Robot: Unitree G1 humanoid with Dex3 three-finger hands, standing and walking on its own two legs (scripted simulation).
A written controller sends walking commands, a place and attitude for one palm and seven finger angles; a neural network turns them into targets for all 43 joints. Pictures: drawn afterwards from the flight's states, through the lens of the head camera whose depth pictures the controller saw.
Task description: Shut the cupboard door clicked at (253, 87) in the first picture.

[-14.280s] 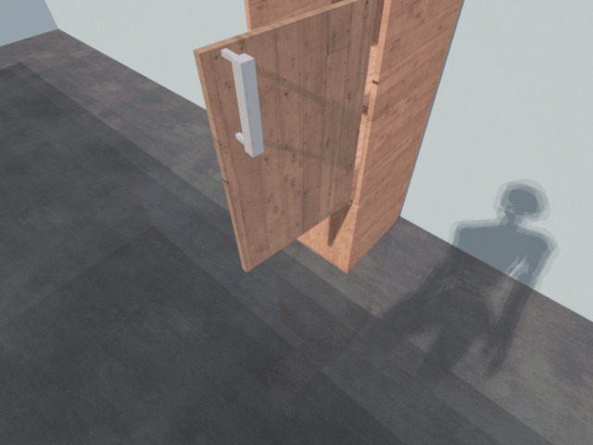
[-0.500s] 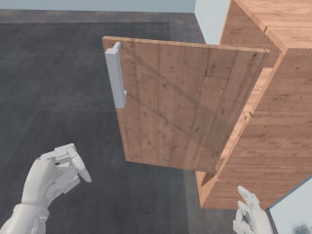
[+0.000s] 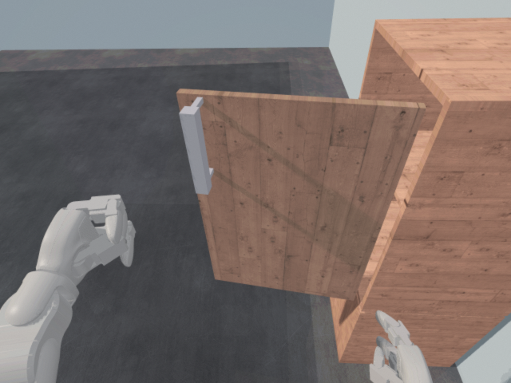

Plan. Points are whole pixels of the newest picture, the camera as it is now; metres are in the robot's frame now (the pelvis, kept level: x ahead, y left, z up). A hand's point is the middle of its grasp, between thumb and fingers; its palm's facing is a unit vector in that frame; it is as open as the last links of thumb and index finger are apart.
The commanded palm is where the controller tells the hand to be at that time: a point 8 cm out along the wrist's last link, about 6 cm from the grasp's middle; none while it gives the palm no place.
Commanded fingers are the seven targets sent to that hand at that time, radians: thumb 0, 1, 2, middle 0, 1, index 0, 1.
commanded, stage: raise the hand and make a fist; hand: left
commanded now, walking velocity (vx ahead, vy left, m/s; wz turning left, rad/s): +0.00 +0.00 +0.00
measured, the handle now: (201, 147) +0.47 +0.16 +0.16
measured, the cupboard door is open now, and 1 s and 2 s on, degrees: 82 82 82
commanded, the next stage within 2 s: bring the fist close to the handle in 0.28 s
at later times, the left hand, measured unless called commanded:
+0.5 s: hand (133, 253) +0.23 +0.19 +0.16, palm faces +0.02 -1.00 -0.08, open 3.1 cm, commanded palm +0.21 +0.22 +0.17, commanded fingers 0.00 0.90 0.90 -1.30 -1.50 -1.30 -1.50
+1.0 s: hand (176, 206) +0.31 +0.15 +0.16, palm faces -0.03 -1.00 -0.05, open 3.1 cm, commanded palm +0.29 +0.20 +0.17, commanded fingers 0.00 0.90 0.90 -1.30 -1.50 -1.30 -1.50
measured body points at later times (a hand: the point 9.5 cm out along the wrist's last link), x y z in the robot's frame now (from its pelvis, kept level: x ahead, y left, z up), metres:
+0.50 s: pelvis -0.01 -0.01 +0.00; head -0.05 -0.03 +0.45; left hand +0.22 +0.24 +0.16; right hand +0.18 -0.23 -0.06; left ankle -0.03 +0.11 -0.73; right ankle +0.02 -0.11 -0.73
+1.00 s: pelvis +0.00 -0.01 +0.00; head -0.02 -0.02 +0.45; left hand +0.31 +0.21 +0.17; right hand +0.17 -0.23 -0.08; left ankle -0.03 +0.11 -0.73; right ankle +0.02 -0.11 -0.73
